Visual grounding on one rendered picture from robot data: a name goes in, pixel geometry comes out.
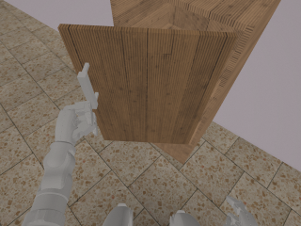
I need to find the left robot forearm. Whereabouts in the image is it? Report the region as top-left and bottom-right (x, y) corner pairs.
(21, 141), (76, 226)

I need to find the left robot hand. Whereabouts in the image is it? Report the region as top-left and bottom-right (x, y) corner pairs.
(55, 101), (98, 146)

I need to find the right robot hand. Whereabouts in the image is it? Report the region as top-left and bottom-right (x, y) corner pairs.
(223, 195), (258, 226)

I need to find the robot left shin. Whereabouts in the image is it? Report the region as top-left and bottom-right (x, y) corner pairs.
(118, 202), (127, 207)

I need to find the handle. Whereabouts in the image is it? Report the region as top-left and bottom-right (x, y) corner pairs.
(77, 62), (99, 109)

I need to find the right robot thigh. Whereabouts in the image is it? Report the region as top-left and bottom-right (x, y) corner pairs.
(169, 213), (200, 226)

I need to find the cupboard door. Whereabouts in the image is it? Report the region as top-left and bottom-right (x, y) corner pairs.
(57, 24), (238, 145)

